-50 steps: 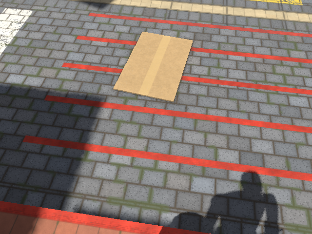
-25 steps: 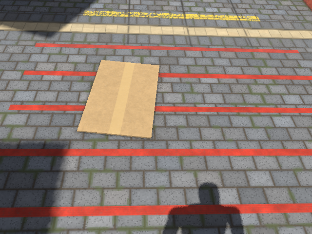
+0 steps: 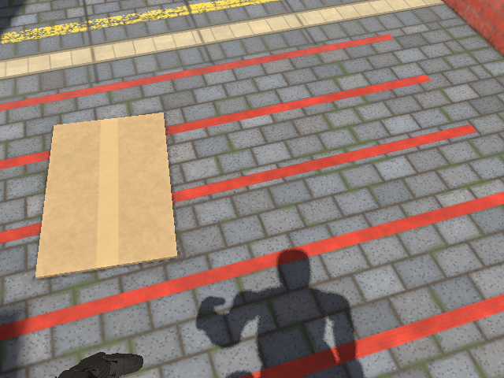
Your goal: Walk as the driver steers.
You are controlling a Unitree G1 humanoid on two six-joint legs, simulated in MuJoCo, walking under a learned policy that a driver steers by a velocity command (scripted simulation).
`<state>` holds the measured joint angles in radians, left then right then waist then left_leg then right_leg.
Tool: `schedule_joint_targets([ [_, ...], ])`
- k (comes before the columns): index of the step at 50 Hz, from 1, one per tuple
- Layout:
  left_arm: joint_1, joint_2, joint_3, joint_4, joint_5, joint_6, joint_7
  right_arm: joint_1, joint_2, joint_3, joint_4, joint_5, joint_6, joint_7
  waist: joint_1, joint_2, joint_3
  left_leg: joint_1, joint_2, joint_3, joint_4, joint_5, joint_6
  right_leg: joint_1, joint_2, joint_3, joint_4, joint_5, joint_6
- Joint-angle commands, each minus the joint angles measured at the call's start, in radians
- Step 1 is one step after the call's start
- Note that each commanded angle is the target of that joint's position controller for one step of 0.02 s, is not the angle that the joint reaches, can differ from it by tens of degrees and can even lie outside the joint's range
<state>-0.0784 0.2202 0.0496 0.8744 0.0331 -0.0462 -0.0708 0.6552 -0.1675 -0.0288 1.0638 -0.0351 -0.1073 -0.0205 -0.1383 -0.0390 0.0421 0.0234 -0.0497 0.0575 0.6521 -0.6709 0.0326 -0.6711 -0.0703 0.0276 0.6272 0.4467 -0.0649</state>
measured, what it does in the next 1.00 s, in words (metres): goes down, turning left: right foot 0.17 m lower, then left foot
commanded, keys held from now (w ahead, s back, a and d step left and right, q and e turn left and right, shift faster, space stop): w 0.18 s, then w+q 0.40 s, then q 0.42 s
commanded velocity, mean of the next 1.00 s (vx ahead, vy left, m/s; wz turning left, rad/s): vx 0.39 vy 0.00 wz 0.34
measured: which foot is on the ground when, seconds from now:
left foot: down 0.00-0.14, up 0.16-0.60, down 0.62-1.00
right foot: up 0.00-0.12, down 0.14-0.62, up 0.64-1.00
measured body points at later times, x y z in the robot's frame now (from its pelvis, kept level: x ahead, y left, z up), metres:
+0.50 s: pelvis +0.30 -0.06 -0.13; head +0.33 -0.05 +0.32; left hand +0.22 +0.17 -0.27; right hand +0.48 -0.27 -0.25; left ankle +0.45 +0.07 -0.82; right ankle +0.23 -0.14 -0.86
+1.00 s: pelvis +0.48 -0.02 -0.12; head +0.52 +0.01 +0.33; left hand +0.52 +0.27 -0.25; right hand +0.62 -0.26 -0.25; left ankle +0.45 +0.05 -0.86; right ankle +0.62 -0.13 -0.81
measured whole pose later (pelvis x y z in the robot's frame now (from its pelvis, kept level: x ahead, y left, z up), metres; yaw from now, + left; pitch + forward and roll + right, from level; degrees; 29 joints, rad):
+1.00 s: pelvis +0.48 -0.02 -0.12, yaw +24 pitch +1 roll +0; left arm 0.12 0.23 0.05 0.80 0.02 0.01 0.03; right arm 0.30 -0.26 -0.07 0.88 -0.01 0.00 -0.01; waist -0.04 -0.02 0.08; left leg -0.22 -0.13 -0.11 0.43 -0.21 0.09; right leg -0.59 -0.03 0.06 0.88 -0.25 0.04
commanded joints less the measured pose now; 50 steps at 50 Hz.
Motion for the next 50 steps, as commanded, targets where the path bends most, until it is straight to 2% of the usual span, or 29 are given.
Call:
schedule_joint_targets([
  [1, -0.12, 0.034, -0.007, -0.075, -0.011, -0.013, 0.0, -0.049, -0.105, -0.014, -0.046, -0.002, -0.006, 0.003, -0.002, 0.082, 0.154, -0.212, 0.177, -0.155, -0.098, 0.444, 0.124, 0.157, -0.004, -0.042, -0.151, 0.08, -0.002],
  [3, -0.096, 0.029, -0.012, -0.054, -0.014, -0.019, 0.019, 0.008, -0.082, -0.007, -0.012, -0.018, 0.022, -0.009, -0.036, 0.074, 0.147, -0.054, 0.16, -0.141, 0.049, 0.503, 0.121, 0.157, -0.031, -0.036, -0.297, 0.055, 0.008],
  [4, -0.024, 0.045, -0.005, -0.026, -0.015, -0.022, 0.034, 0.025, -0.093, -0.006, 0.003, -0.033, 0.04, -0.018, -0.012, 0.063, 0.113, 0.004, 0.158, -0.139, 0.173, 0.57, 0.125, 0.202, -0.045, -0.034, -0.344, 0.063, 0.002],
  [5, 0.126, 0.075, 0.01, 0.025, -0.006, -0.018, 0.047, 0.022, -0.116, -0.01, 0.014, -0.045, 0.047, -0.019, 0.044, 0.054, 0.049, 0.005, 0.146, -0.145, 0.346, 0.712, 0.135, 0.334, -0.02, -0.067, -0.368, 0.031, -0.007],
  [6, 0.342, 0.105, 0.026, 0.101, 0.006, -0.017, 0.055, 0.003, -0.127, -0.016, 0.017, -0.033, 0.055, -0.021, 0.15, 0.007, -0.039, -0.1, 0.13, -0.117, 0.609, 0.762, 0.133, 0.597, -0.012, -0.1, -0.428, 0.082, -0.011],
  [7, 0.488, 0.146, 0.041, 0.146, 0.022, -0.019, 0.051, 0.022, -0.122, -0.028, 0.027, -0.001, 0.055, -0.018, 0.218, -0.095, -0.132, -0.29, 0.045, -0.062, 0.924, 0.311, 0.104, 0.87, -0.062, -0.063, -0.383, 0.125, -0.005],
  [8, 0.585, 0.212, 0.047, 0.165, 0.029, -0.026, 0.035, 0.15, -0.073, -0.035, 0.035, 0.052, 0.053, -0.028, 0.147, -0.204, -0.268, -0.706, -0.026, -0.086, 1.3, -0.321, 0.05, 1.283, -0.254, 0.065, 0.128, 0.765, -0.049],
  [9, 0.617, 0.222, 0.055, 0.153, -0.008, -0.024, 0.028, 0.11, -0.117, -0.03, -0.008, 0.092, 0.034, -0.045, 0.207, -0.19, -0.425, -0.898, 0.007, -0.173, 1.337, -0.166, 0.06, 1.42, -0.383, 0.235, 0.177, 0.739, -0.152],
  [10, 0.565, 0.212, 0.058, 0.134, -0.019, -0.015, 0.036, 0.003, -0.133, -0.026, -0.048, 0.084, 0.036, -0.043, 0.222, -0.136, -0.451, -1.004, 0.061, -0.121, 1.312, -0.065, 0.054, 1.329, -0.415, 0.342, -0.001, 0.127, -0.237],
  [11, 0.496, 0.144, 0.042, 0.11, -0.003, -0.016, 0.06, -0.118, -0.124, -0.023, -0.065, 0.039, 0.05, -0.029, 0.205, -0.072, -0.319, -1.017, 0.093, -0.075, 1.169, 0.077, 0.043, 1.09, -0.357, 0.348, -0.165, -0.371, -0.233],
  [12, 0.45, 0.117, 0.037, 0.099, 0.006, -0.02, 0.073, -0.165, -0.105, -0.023, -0.065, 0.002, 0.063, -0.009, 0.184, -0.047, -0.233, -0.947, 0.102, -0.067, 1.189, 0.149, 0.05, 0.86, -0.358, 0.369, -0.258, -0.555, -0.243],
  [13, 0.403, 0.091, 0.022, 0.082, 0.001, -0.036, 0.078, -0.167, -0.107, -0.025, -0.071, -0.024, 0.07, 0.014, 0.129, -0.009, -0.143, -0.825, 0.144, -0.103, 0.966, 0.267, 0.043, 0.614, -0.346, 0.333, -0.309, -0.577, -0.231],
  [14, 0.379, 0.065, 0.015, 0.098, -0.004, -0.05, 0.078, -0.219, -0.089, -0.029, -0.073, -0.041, 0.081, 0.022, 0.103, -0.016, -0.053, -0.753, 0.157, -0.136, 0.879, 0.331, 0.044, 0.443, -0.317, 0.288, -0.32, -0.483, -0.193],
  [15, 0.373, 0.061, 0.009, 0.11, -0.007, -0.066, 0.081, -0.284, -0.032, -0.017, -0.102, -0.022, 0.092, 0.034, 0.074, 0.001, 0.028, -0.687, 0.159, -0.137, 0.676, 0.427, 0.011, 0.287, -0.249, 0.174, -0.38, -0.419, -0.16],
  [17, 0.396, 0.054, 0.007, 0.12, -0.005, -0.076, 0.082, -0.304, -0.02, -0.014, -0.113, -0.017, 0.087, 0.048, 0.064, -0.059, -0.001, -0.633, 0.146, -0.119, 0.522, 0.545, 0.001, 0.297, -0.204, 0.084, -0.384, -0.309, -0.158],
  [20, 0.394, 0.031, -0.002, 0.099, -0.02, -0.076, 0.075, -0.405, -0.021, 0.0, -0.157, 0.006, 0.066, 0.06, 0.075, -0.065, -0.009, -0.526, 0.133, -0.072, 0.227, 0.745, 0.032, 0.318, -0.159, -0.055, -0.387, -0.211, -0.112],
  [23, 0.467, 0.074, 0.006, 0.11, -0.027, -0.069, 0.082, -0.554, -0.047, 0.003, -0.209, 0.009, 0.072, 0.072, 0.12, -0.034, 0.027, -0.529, 0.119, -0.018, 0.125, 0.729, 0.068, 0.435, -0.182, -0.079, -0.426, -0.273, -0.088],
  [26, 0.568, 0.099, 0.013, 0.138, -0.01, -0.05, 0.09, -0.656, -0.057, 0.0, -0.256, 0.004, 0.075, 0.076, 0.16, 0.008, 0.067, -0.612, 0.101, 0.016, 0.038, 0.574, 0.097, 0.625, -0.212, -0.098, -0.394, -0.288, -0.093],
  [28, 0.597, 0.12, 0.019, 0.146, 0.0, -0.039, 0.095, -0.661, -0.06, -0.006, -0.269, 0.0, 0.069, 0.073, 0.161, 0.006, 0.053, -0.575, 0.055, 0.058, -0.015, 0.435, 0.119, 0.71, -0.214, -0.134, -0.294, -0.104, -0.09],
  [30, 0.585, 0.142, 0.024, 0.139, 0.002, -0.023, 0.098, -0.488, -0.081, -0.024, -0.217, -0.007, 0.055, 0.068, 0.084, 0.009, -0.046, -0.367, -0.03, 0.099, -0.107, 0.424, 0.158, 0.719, -0.18, -0.207, 0.014, 0.15, -0.066],
  [31, 0.567, 0.143, 0.022, 0.113, -0.009, -0.022, 0.098, -0.333, -0.145, -0.048, -0.176, -0.021, 0.044, 0.059, 0.021, 0.039, -0.148, -0.119, 0.036, -0.03, -0.139, 0.52, 0.208, 0.555, -0.16, -0.237, 0.266, 0.018, -0.022],
  [32, 0.581, 0.065, 0.004, 0.03, -0.044, -0.03, 0.081, -0.249, -0.296, -0.087, -0.191, -0.026, 0.048, 0.044, 0.025, 0.277, -0.294, 0.223, 0.375, -0.52, -0.169, 0.797, 0.386, 0.154, 0.013, -0.28, 0.708, -0.627, 0.048],
  [33, 0.471, 0.119, 0.018, 0.004, -0.024, -0.032, 0.078, -0.221, -0.301, -0.088, -0.183, 0.021, 0.068, 0.039, 0.008, 0.171, -0.325, 0.286, 0.439, -0.711, -0.257, 1.097, 0.428, -0.027, 0.112, -0.087, 0.828, -1.01, 0.061],
  [34, 0.407, 0.103, 0.017, -0.024, -0.026, -0.03, 0.079, -0.28, -0.29, -0.084, -0.183, 0.029, 0.073, 0.029, 0.041, 0.11, -0.202, 0.193, 0.417, -0.527, -0.228, 1.242, 0.396, -0.092, 0.04, -0.029, 0.82, -0.956, 0.061],
  [36, 0.415, 0.077, 0.016, -0.021, -0.018, -0.017, 0.088, -0.412, -0.203, -0.062, -0.202, 0.033, 0.079, 0.024, 0.13, 0.05, -0.053, -0.063, 0.299, -0.346, -0.267, 1.25, 0.284, -0.005, -0.006, -0.015, 0.635, -0.886, 0.066],
  [38, 0.449, 0.067, 0.016, -0.02, 0.002, 0.021, 0.092, -0.46, -0.173, -0.052, -0.223, 0.029, 0.077, 0.023, 0.177, 0.082, -0.062, -0.196, 0.227, -0.272, -0.296, 1.266, 0.247, 0.118, 0.006, -0.023, 0.552, -0.827, 0.081],
  [40, 0.439, 0.058, 0.016, -0.032, 0.002, 0.038, 0.09, -0.437, -0.206, -0.062, -0.221, 0.028, 0.068, 0.026, 0.188, 0.069, -0.094, -0.213, 0.205, -0.25, -0.292, 1.35, 0.246, 0.142, 0.026, -0.027, 0.493, -0.777, 0.092],
  [45, 0.295, 0.075, 0.016, -0.092, -0.008, 0.046, 0.097, -0.372, -0.232, -0.072, -0.232, 0.031, 0.083, 0.013, 0.147, 0.113, -0.123, -0.184, 0.185, -0.289, -0.281, 1.224, 0.212, 0.117, 0.035, -0.006, 0.342, -0.672, 0.11],
  [50, 0.192, 0.098, 0.012, -0.136, -0.02, 0.053, 0.102, -0.327, -0.251, -0.083, -0.248, 0.021, 0.106, 0.008, 0.109, 0.137, -0.089, -0.154, 0.202, -0.396, -0.252, 1.079, 0.21, 0.126, 0.062, 0.023, 0.227, -0.709, 0.105],
])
